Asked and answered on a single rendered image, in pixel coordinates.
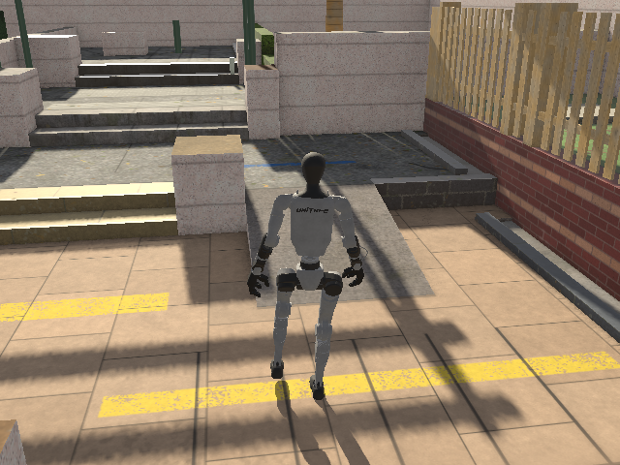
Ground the robot left forearm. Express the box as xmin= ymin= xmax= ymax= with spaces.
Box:
xmin=251 ymin=232 xmax=273 ymax=275

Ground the right robot upper arm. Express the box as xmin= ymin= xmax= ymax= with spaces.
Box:
xmin=332 ymin=195 xmax=357 ymax=249

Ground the robot left hand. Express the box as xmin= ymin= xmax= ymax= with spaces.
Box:
xmin=247 ymin=271 xmax=269 ymax=297

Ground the robot right hand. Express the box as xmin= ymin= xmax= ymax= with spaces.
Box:
xmin=342 ymin=267 xmax=364 ymax=287

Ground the robot right forearm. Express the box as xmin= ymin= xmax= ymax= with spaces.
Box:
xmin=347 ymin=234 xmax=362 ymax=270

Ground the left robot foot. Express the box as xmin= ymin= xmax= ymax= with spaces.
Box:
xmin=270 ymin=359 xmax=284 ymax=379

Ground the left robot upper arm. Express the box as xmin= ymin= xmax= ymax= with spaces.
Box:
xmin=264 ymin=194 xmax=293 ymax=248

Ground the robot torso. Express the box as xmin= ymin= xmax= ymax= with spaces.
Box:
xmin=290 ymin=189 xmax=334 ymax=291

